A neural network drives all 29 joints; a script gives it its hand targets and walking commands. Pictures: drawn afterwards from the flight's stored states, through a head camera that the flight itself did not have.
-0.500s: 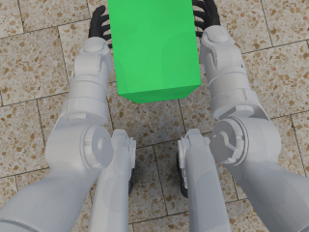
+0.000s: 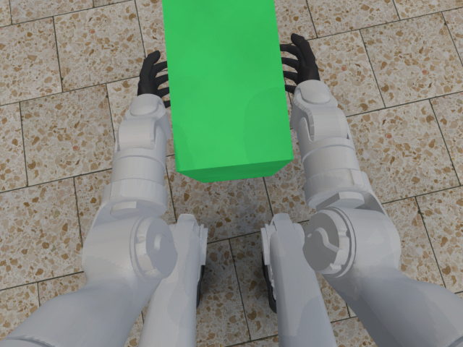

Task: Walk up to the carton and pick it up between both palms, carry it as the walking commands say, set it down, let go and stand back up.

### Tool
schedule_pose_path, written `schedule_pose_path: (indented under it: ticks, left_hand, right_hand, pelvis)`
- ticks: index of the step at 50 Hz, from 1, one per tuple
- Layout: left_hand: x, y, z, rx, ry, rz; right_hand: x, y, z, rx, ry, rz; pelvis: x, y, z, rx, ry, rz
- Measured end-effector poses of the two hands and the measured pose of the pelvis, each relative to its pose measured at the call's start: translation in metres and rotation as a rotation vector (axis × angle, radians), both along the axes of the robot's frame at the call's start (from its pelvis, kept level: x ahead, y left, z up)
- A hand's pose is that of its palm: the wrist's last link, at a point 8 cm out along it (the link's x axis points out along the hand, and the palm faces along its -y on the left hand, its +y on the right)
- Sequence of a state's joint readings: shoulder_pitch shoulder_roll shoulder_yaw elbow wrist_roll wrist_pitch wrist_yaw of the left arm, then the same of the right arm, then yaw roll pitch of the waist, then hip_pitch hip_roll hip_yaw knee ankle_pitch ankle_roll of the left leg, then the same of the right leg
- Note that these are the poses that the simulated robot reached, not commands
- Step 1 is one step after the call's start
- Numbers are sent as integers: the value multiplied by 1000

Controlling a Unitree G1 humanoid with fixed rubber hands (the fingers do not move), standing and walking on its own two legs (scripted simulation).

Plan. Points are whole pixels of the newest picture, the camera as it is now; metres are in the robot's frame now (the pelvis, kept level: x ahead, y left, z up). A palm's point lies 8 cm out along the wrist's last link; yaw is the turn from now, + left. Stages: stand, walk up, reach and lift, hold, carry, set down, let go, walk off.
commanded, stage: reach and lift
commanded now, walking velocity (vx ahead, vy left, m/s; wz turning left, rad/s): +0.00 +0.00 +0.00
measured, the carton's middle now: (229, 103) +0.51 +0.00 -0.11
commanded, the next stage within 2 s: none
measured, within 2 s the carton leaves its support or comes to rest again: neither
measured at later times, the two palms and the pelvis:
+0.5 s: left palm (135, 91) +0.47 +0.13 +0.03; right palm (322, 73) +0.48 -0.12 +0.04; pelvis +0.02 +0.00 +0.06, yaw -1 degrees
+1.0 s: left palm (110, 80) +0.44 +0.12 +0.10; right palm (348, 58) +0.45 -0.12 +0.11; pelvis +0.03 -0.01 +0.13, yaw +0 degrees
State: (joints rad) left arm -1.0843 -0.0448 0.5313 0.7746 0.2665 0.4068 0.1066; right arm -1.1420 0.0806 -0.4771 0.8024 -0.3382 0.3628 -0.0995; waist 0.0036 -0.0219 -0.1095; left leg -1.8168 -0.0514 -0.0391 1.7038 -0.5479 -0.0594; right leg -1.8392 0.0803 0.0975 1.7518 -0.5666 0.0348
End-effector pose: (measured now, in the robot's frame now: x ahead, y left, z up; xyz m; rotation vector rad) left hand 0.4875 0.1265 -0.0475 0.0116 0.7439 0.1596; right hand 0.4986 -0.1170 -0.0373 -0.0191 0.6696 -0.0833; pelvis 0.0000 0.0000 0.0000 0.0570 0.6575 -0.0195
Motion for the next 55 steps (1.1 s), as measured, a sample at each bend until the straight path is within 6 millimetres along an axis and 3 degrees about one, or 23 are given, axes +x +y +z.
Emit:
schedule_pose_path:
  ticks: [14, 55]
  left_hand:
    - [-9, -3, 52, -6, -30, -1]
    - [-47, -3, 166, -12, -34, 17]
  right_hand:
    - [-11, -3, 52, 21, -27, -23]
    - [-50, -3, 163, 57, -21, -48]
  pelvis:
    - [10, 0, 34, -4, -43, -5]
    - [38, -8, 142, -11, -213, 2]
